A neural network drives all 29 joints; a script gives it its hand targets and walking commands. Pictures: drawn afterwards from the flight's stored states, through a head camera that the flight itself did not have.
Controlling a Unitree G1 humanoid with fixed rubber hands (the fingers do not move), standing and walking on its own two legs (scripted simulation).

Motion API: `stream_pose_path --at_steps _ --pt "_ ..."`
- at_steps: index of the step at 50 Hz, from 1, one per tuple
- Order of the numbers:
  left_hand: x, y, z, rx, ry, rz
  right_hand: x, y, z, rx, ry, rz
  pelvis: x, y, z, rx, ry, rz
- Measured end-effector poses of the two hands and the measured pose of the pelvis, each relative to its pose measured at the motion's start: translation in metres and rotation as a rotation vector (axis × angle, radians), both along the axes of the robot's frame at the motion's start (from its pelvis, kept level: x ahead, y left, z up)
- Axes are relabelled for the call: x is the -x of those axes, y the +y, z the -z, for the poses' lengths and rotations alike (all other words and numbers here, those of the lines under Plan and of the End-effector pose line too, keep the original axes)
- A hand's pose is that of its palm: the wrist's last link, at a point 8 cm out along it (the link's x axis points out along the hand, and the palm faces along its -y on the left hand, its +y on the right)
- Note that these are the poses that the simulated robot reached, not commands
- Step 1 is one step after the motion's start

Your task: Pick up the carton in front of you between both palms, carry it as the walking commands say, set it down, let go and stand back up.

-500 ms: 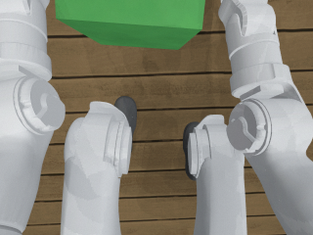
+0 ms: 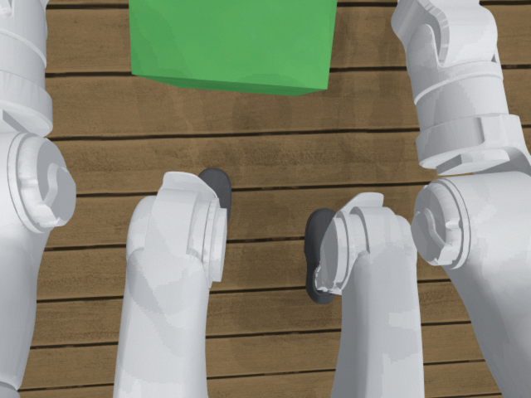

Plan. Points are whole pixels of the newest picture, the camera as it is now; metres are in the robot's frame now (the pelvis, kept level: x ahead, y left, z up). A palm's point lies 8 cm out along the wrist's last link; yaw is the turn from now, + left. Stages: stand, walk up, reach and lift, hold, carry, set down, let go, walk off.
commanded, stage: set down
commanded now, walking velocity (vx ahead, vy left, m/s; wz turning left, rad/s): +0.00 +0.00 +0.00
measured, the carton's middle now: (238, 11) +0.53 +0.12 -0.28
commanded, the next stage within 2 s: let go in 0.80 s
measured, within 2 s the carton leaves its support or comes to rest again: neither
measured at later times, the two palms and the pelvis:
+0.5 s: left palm out of the picture +0.54 +0.33 +0.02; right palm out of the picture +0.59 -0.06 +0.02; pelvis +0.02 +0.01 +0.12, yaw +0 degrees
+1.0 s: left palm out of the picture +0.51 +0.33 +0.15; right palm out of the picture +0.56 -0.07 +0.15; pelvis +0.06 +0.02 +0.26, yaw +2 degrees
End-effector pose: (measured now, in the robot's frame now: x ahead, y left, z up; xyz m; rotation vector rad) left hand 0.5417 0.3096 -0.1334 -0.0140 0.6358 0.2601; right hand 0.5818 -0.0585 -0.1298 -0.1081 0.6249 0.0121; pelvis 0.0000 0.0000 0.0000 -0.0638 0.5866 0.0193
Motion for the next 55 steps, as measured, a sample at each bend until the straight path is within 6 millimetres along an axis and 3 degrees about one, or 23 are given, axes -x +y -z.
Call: stream_pose_path --at_steps 8,22,37,43,48,55 --pt "0.004 0.004 -0.061 0.001 0.024 0.004 -0.004 0.001 -0.061 0.007 0.029 0.029 -0.006 0.003 -0.044 0.018 0.094 -0.011" --pt "0.003 0.014 -0.132 -0.013 0.007 0.000 -0.007 -0.005 -0.132 0.008 0.004 0.036 -0.020 0.009 -0.107 0.029 0.197 -0.021" --pt "0.006 0.020 -0.232 -0.010 0.007 0.007 -0.004 -0.005 -0.228 0.013 0.008 0.018 -0.037 0.013 -0.196 0.021 0.195 -0.038" --pt "0.008 0.021 -0.263 -0.015 0.013 0.014 -0.001 -0.005 -0.258 0.023 0.015 0.007 -0.044 0.015 -0.225 0.015 0.188 -0.042" --pt "0.022 0.021 -0.277 -0.050 0.059 0.049 0.014 -0.010 -0.273 0.070 0.039 -0.007 -0.053 0.018 -0.250 0.010 0.172 -0.044" --pt "0.071 0.018 -0.296 -0.093 0.132 0.108 0.062 -0.030 -0.295 0.122 0.092 -0.020 -0.072 0.025 -0.285 -0.001 0.100 -0.048"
